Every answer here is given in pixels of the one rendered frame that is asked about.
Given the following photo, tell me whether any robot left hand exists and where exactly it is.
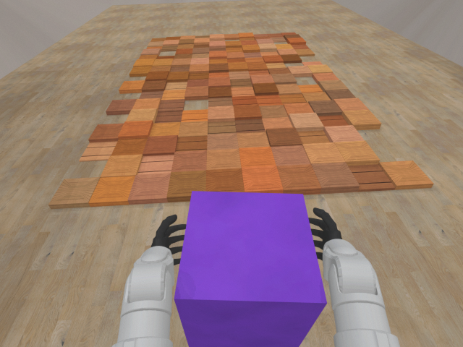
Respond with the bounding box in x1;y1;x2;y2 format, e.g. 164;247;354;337
151;215;186;265

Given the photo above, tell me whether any right robot forearm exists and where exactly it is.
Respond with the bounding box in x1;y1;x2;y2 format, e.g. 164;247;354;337
323;239;400;347

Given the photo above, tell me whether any carton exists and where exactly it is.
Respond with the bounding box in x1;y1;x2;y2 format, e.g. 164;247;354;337
174;191;327;347

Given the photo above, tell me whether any left robot forearm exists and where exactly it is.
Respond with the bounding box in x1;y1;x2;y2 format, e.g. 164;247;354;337
112;246;174;347

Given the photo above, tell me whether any robot right hand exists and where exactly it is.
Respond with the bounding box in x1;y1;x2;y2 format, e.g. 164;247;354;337
309;207;342;260

